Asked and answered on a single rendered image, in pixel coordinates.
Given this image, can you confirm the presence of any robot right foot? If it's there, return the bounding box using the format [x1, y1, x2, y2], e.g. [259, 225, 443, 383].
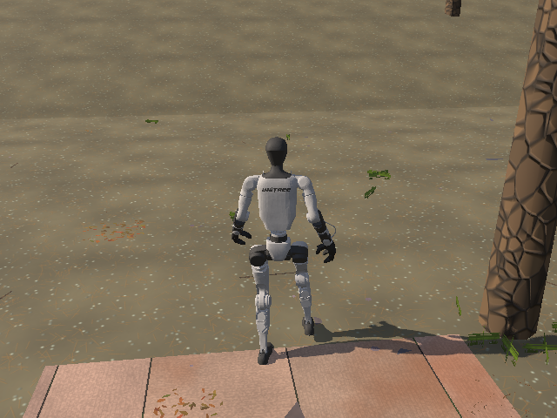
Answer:
[302, 317, 314, 336]

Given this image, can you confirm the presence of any robot right thigh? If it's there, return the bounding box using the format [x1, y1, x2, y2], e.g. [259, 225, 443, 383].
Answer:
[291, 241, 308, 288]

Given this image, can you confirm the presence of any robot right hand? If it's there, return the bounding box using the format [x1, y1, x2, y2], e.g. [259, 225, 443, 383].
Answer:
[316, 241, 336, 263]

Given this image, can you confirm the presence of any robot right upper arm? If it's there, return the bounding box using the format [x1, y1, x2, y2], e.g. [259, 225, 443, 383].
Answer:
[295, 175, 320, 224]

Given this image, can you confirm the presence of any robot left hand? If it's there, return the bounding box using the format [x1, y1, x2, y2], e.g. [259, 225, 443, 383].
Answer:
[232, 230, 252, 245]

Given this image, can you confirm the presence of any robot right forearm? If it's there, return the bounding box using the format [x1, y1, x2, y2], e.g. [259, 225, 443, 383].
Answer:
[312, 210, 332, 246]

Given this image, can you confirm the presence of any robot left forearm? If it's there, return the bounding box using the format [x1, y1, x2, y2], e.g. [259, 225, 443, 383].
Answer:
[232, 209, 245, 235]

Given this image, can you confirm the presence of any robot left upper arm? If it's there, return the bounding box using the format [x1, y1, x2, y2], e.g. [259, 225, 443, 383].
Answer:
[236, 175, 259, 222]

